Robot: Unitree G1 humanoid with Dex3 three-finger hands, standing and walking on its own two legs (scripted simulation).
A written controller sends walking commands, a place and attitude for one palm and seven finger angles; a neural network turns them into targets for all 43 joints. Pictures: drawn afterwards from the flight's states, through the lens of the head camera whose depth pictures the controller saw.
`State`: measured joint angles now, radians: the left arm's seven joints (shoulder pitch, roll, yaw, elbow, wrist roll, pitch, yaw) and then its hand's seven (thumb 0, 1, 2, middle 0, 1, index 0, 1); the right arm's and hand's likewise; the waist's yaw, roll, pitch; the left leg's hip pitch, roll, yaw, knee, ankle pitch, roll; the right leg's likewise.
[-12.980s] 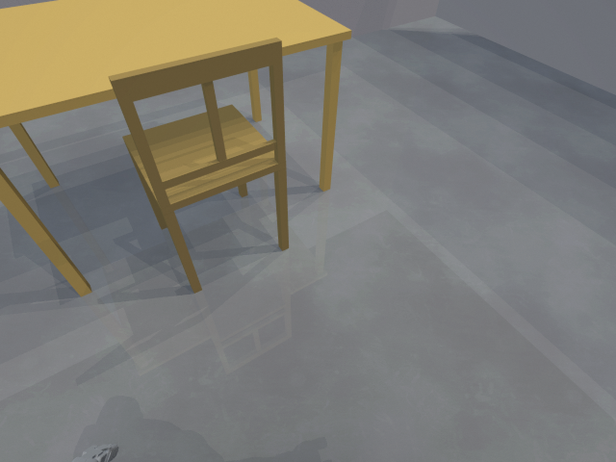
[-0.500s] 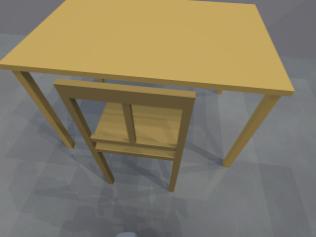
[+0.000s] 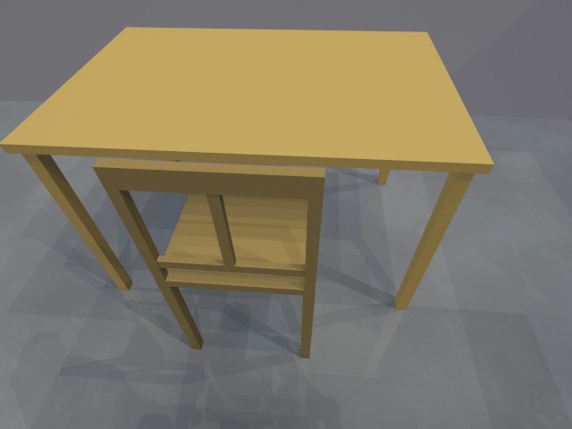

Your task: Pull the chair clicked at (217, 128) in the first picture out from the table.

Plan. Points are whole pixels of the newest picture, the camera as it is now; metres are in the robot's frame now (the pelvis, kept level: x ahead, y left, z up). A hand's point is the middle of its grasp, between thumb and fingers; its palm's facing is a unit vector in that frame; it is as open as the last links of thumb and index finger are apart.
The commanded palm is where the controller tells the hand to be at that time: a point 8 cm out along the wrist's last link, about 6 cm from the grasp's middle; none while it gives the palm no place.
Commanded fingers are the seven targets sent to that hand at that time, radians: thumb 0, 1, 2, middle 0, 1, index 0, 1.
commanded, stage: come to a stop and stand still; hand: left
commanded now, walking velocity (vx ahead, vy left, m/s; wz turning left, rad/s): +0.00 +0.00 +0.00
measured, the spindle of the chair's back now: (222, 230) +0.52 +0.17 -0.10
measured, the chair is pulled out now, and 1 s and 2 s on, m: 0.00 0.00 0.00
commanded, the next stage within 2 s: look again from close up in 1.14 s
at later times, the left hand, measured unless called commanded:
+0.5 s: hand out of the picture +0.00 +0.12 -0.18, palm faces +0.07 -0.99 -0.15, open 7.4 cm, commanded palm none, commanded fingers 0.00 0.90 0.90 -0.20 -0.30 -0.20 -0.30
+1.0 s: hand out of the picture +0.03 +0.15 -0.18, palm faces +0.06 -0.98 -0.19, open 7.4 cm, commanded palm none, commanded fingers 0.00 0.90 0.90 -0.20 -0.30 -0.20 -0.30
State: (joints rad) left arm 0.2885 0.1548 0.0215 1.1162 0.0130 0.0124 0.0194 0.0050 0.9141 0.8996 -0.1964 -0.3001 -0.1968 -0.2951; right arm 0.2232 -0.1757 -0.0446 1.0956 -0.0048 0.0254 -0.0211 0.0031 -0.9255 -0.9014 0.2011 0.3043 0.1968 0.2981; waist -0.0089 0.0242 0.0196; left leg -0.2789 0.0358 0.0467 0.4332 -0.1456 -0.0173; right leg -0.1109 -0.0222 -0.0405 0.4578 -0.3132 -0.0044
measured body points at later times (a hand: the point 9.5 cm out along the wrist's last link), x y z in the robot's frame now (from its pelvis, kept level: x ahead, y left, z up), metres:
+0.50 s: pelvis +0.02 -0.03 +0.00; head +0.04 -0.03 +0.45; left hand +0.00 +0.17 -0.16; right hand -0.02 -0.23 -0.17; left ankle +0.07 +0.13 -0.74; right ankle -0.05 -0.11 -0.74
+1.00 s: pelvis +0.05 -0.02 +0.00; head +0.06 -0.02 +0.45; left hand +0.03 +0.21 -0.16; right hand +0.08 -0.24 -0.16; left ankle +0.07 +0.13 -0.74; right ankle -0.05 -0.11 -0.74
